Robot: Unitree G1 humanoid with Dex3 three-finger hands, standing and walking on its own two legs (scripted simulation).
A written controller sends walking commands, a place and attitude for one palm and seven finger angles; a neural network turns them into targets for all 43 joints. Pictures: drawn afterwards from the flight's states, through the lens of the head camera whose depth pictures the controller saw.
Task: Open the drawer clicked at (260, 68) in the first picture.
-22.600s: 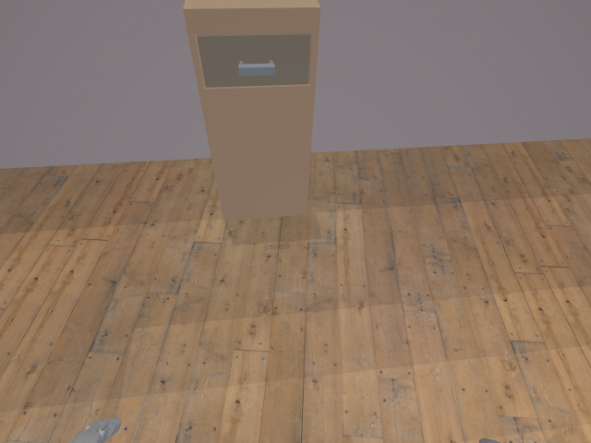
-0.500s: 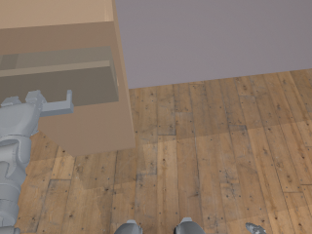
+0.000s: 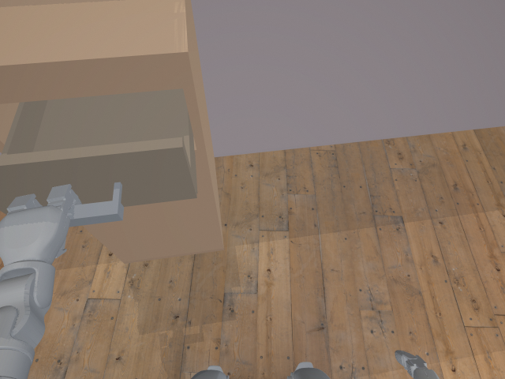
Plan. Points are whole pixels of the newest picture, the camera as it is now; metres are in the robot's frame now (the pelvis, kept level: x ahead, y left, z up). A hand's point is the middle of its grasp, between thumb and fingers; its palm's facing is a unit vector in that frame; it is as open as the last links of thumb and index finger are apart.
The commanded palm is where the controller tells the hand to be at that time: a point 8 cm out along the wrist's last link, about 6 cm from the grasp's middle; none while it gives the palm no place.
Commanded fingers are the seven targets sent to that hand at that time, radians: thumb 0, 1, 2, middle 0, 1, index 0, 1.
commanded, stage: pull the drawer open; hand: left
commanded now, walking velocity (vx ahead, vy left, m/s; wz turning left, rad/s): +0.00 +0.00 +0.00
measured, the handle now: (87, 202) +0.38 +0.30 +0.01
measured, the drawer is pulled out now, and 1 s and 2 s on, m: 0.13 0.23 0.30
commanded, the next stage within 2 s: open the thumb to release the handle in 1.92 s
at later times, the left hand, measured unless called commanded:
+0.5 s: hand (47, 286) +0.25 +0.32 -0.01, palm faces -0.03 -0.01 -1.00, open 6.0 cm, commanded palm +0.22 +0.32 +0.04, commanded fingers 0.00 0.90 0.90 -0.40 -1.35 -0.40 -1.35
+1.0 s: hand (40, 317) +0.20 +0.32 -0.01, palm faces -0.04 -0.01 -1.00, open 6.2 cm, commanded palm +0.17 +0.31 +0.04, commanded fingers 0.00 0.90 0.90 -0.40 -1.35 -0.40 -1.35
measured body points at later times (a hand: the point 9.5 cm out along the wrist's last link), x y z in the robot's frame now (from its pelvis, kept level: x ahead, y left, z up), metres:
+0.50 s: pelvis -0.01 -0.01 +0.00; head +0.07 -0.01 +0.44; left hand +0.24 +0.32 +0.04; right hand +0.16 -0.27 -0.12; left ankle -0.05 +0.09 -0.69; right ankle +0.00 -0.14 -0.69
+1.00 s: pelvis +0.00 -0.01 +0.00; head +0.07 -0.01 +0.44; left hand +0.20 +0.31 +0.04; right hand +0.17 -0.27 -0.11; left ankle -0.05 +0.09 -0.69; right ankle +0.00 -0.14 -0.69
